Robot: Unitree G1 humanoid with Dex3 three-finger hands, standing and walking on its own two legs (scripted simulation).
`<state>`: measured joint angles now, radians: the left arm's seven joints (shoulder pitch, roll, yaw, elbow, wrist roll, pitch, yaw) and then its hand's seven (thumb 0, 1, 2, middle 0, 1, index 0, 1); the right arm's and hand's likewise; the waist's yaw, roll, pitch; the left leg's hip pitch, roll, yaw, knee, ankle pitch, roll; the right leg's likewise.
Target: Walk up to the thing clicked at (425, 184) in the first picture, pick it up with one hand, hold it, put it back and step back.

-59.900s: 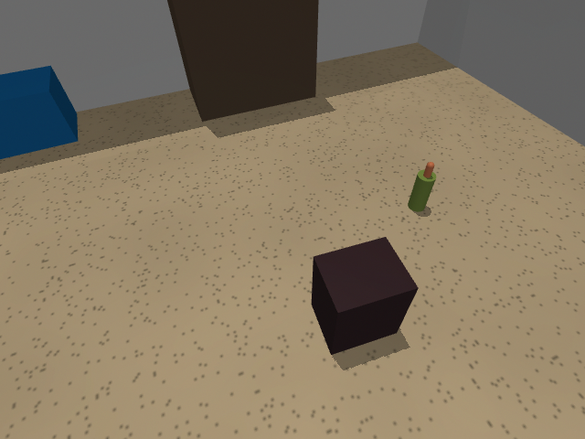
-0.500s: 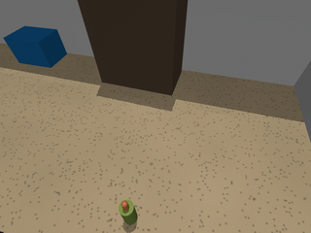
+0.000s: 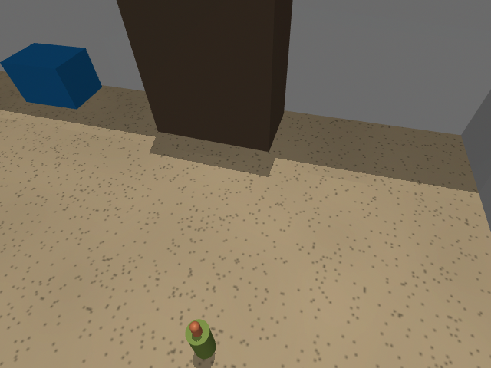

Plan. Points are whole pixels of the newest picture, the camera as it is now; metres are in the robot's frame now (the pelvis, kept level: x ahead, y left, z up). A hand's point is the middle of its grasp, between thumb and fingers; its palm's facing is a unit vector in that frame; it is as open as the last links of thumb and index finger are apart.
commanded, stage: stand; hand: left
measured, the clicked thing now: (200, 337) +0.34 +0.21 -0.65
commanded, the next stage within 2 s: step back in 0.66 s
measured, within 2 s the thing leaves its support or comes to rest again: neither
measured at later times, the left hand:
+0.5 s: hand out of the picture +0.07 +0.24 -0.16, palm faces -0.01 -0.94 -0.33, open 7.4 cm
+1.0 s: hand out of the picture +0.10 +0.30 -0.18, palm faces +0.01 -0.93 -0.38, open 7.4 cm
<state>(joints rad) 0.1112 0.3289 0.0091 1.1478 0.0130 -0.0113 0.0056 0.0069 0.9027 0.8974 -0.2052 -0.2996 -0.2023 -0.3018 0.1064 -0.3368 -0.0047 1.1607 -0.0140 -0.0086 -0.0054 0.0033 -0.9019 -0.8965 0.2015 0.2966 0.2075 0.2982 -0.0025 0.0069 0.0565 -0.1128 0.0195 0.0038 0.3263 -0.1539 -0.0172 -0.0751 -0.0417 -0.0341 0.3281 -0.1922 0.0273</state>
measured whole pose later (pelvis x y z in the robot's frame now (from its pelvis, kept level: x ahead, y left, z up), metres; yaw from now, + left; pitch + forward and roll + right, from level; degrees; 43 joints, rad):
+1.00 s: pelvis -0.04 +0.03 -0.03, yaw +1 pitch -2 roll -1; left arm 0.00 0.41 0.07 0.93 0.00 0.06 0.02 0.01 0.90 0.90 -0.21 -0.30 -0.20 -0.30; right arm 0.12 -0.40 -0.06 0.98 -0.01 0.03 0.02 0.00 -0.90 -0.90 0.20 0.30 0.21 0.30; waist -0.03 -0.04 0.19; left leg -0.33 -0.03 -0.02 0.70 -0.33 0.04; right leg -0.40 0.01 0.11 0.90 -0.52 -0.02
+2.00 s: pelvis -0.30 +0.04 -0.02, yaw -3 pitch -2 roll -1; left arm 0.18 0.41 0.09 0.83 0.01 0.06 0.01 0.01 0.90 0.90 -0.20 -0.30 -0.20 -0.30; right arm 0.08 -0.36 -0.03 0.81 -0.03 0.01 -0.01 0.00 -0.90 -0.90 0.21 0.30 0.21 0.30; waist 0.02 -0.03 0.19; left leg -0.38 0.04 0.02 0.61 -0.20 0.03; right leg -0.32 0.05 0.11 0.99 -0.51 0.03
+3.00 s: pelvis -0.63 -0.01 -0.03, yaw +1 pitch -2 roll +1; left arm 0.22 0.38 0.08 0.88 0.05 0.02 0.00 0.01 0.90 0.90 -0.21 -0.30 -0.21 -0.30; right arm 0.20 -0.42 -0.05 0.91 -0.02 0.05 -0.01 0.00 -0.90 -0.90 0.20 0.30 0.21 0.30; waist 0.03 0.02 0.11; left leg -0.36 -0.04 -0.07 0.89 -0.50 -0.01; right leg -0.32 -0.04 -0.03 0.67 -0.32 -0.01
